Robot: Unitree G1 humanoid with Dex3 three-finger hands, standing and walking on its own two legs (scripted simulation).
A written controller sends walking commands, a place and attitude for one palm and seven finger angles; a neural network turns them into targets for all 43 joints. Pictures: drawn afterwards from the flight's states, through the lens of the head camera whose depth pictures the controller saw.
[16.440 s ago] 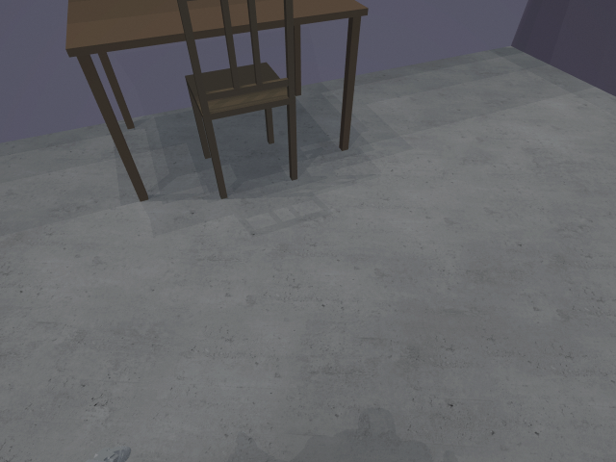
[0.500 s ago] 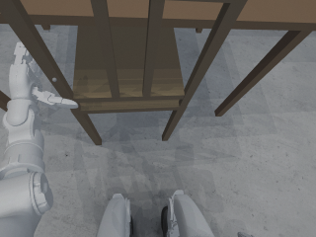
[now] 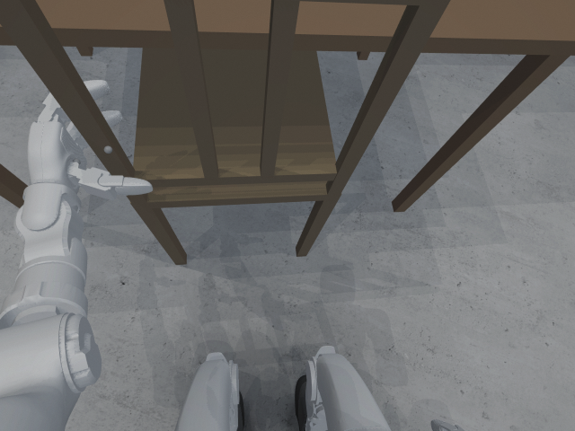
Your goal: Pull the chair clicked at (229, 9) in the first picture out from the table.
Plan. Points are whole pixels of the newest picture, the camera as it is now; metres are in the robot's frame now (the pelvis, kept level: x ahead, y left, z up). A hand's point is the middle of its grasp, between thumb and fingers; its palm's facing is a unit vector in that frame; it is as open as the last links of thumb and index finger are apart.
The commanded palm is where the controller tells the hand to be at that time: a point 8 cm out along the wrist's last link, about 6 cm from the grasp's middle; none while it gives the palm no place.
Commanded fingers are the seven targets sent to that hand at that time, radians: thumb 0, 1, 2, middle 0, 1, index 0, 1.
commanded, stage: hook a spindle and tug to test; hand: left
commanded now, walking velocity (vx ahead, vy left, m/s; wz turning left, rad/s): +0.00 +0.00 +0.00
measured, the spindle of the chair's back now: (199, 111) +0.52 +0.10 +0.05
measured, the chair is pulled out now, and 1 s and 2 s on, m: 0.00 0.03 0.13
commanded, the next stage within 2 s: step backward, pulling the chair out in 1.04 s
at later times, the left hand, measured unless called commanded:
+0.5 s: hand (109, 147) +0.48 +0.22 +0.02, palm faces +0.11 -0.99 -0.01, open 5.8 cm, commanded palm +0.45 +0.25 +0.03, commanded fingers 0.00 0.90 0.90 -0.50 -1.45 -0.50 -1.45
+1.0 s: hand (112, 170) +0.44 +0.21 +0.02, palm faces +0.09 -1.00 -0.02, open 5.9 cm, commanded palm +0.41 +0.26 +0.03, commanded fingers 0.00 0.90 0.90 -0.50 -1.45 -0.50 -1.45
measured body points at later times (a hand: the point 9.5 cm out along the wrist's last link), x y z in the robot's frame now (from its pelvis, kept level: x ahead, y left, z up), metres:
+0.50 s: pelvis +0.00 +0.00 +0.00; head +0.16 +0.04 +0.42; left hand +0.47 +0.27 +0.03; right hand +0.05 -0.26 -0.11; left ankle +0.01 +0.08 -0.62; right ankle +0.03 -0.13 -0.62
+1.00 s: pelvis +0.02 +0.00 +0.01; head +0.16 +0.03 +0.44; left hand +0.43 +0.26 +0.03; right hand +0.09 -0.26 -0.10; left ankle +0.01 +0.08 -0.62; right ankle +0.03 -0.13 -0.62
